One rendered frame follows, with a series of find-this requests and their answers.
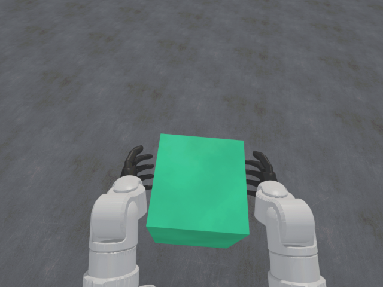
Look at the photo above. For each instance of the carton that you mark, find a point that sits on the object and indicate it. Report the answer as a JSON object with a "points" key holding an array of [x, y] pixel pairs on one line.
{"points": [[199, 192]]}

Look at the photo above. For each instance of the left robot forearm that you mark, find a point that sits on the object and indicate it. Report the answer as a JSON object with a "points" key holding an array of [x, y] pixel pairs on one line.
{"points": [[114, 235]]}

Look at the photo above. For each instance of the right robot hand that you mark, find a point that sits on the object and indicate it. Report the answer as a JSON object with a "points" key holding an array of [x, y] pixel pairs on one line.
{"points": [[266, 171]]}

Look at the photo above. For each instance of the right robot forearm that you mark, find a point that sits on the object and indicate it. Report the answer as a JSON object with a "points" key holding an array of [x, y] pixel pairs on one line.
{"points": [[292, 243]]}

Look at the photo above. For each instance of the left robot hand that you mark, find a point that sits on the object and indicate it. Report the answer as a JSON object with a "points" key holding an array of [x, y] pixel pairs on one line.
{"points": [[132, 160]]}

